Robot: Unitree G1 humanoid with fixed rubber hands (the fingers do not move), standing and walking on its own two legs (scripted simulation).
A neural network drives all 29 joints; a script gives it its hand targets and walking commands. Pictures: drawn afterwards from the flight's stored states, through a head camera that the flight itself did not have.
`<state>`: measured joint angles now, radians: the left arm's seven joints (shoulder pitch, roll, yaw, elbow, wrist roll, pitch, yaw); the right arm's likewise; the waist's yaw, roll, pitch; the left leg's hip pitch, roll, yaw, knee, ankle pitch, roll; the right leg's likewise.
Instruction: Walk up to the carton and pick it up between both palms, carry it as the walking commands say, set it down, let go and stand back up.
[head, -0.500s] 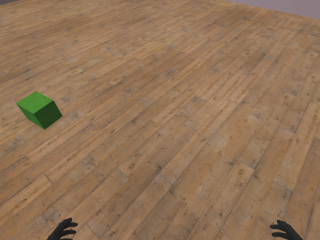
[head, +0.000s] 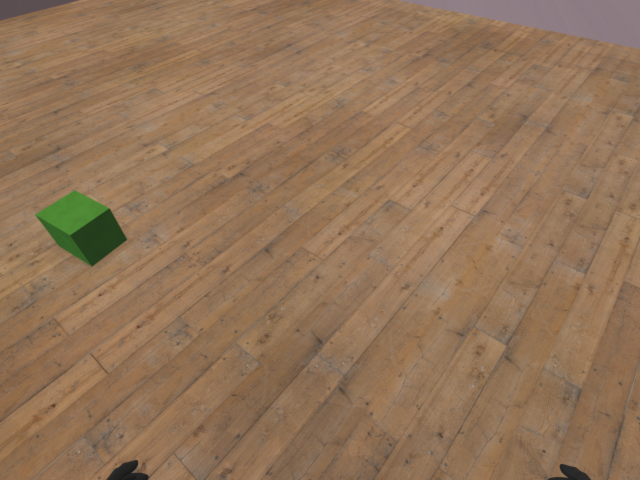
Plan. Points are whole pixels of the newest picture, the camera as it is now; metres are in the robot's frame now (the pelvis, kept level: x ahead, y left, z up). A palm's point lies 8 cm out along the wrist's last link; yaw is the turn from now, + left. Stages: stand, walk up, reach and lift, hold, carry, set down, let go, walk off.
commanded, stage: stand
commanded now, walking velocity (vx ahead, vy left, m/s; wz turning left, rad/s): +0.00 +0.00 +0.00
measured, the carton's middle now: (83, 227) +1.24 +1.09 -0.68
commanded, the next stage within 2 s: walk up in 0.20 s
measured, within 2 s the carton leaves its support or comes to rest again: neither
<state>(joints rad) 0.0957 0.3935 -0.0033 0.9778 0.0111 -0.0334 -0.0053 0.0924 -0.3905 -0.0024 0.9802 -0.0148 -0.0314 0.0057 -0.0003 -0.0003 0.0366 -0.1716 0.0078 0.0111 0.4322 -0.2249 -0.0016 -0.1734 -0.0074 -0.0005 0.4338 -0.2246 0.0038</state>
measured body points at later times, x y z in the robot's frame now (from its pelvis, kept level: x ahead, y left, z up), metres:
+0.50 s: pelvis -0.01 -0.01 +0.00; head +0.02 -0.01 +0.45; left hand +0.11 +0.30 -0.11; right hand +0.09 -0.32 -0.13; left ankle +0.01 +0.12 -0.74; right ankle +0.00 -0.14 -0.73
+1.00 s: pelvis +0.08 +0.13 -0.03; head +0.11 +0.14 +0.42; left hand -0.10 +0.37 -0.16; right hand +0.37 -0.03 -0.13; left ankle +0.10 +0.28 -0.75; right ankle +0.01 -0.13 -0.73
